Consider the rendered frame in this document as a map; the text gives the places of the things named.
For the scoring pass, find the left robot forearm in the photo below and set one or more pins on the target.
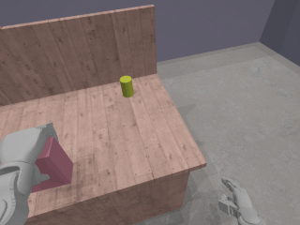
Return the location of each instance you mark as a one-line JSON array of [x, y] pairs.
[[16, 179]]

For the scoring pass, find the robot right hand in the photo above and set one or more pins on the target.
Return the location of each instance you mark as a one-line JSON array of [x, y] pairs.
[[230, 204]]

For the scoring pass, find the robot left hand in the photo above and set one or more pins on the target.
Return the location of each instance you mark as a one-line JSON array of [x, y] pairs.
[[25, 146]]

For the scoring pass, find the sponge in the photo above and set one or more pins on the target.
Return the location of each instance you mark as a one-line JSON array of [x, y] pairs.
[[53, 161]]

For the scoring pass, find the right robot forearm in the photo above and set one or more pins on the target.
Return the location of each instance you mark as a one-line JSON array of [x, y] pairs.
[[249, 216]]

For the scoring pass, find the table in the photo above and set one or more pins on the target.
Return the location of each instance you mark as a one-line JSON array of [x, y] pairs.
[[131, 156]]

